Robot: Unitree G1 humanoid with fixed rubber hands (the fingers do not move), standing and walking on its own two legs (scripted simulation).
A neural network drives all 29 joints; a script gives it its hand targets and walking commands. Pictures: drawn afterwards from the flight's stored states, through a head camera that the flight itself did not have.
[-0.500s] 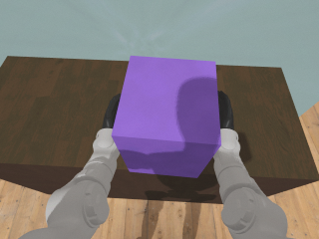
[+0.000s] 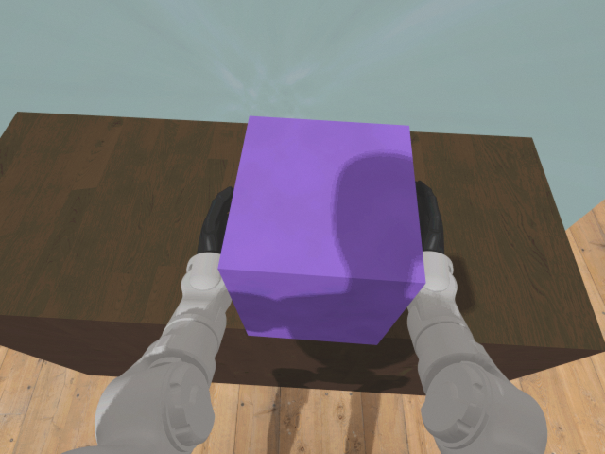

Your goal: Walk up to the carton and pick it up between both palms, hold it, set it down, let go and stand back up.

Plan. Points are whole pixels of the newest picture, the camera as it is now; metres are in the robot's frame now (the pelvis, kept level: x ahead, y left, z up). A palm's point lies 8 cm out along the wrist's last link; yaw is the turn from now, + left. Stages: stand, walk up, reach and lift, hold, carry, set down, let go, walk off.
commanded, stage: reach and lift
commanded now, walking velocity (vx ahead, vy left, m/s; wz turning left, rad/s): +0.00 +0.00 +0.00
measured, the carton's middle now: (319, 242) +0.41 +0.03 +0.00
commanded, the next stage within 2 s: none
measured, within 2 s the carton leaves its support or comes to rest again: leaves its support in 1.82 s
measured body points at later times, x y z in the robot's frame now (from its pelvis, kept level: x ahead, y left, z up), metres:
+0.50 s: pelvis +0.00 +0.00 +0.00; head +0.12 +0.01 +0.44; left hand +0.41 +0.18 -0.01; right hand +0.44 -0.12 +0.01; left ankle -0.02 +0.11 -0.73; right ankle -0.03 -0.10 -0.73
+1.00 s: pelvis +0.00 +0.00 +0.00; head +0.11 +0.02 +0.43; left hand +0.41 +0.18 -0.01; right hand +0.44 -0.12 +0.01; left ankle -0.02 +0.11 -0.73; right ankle -0.03 -0.10 -0.73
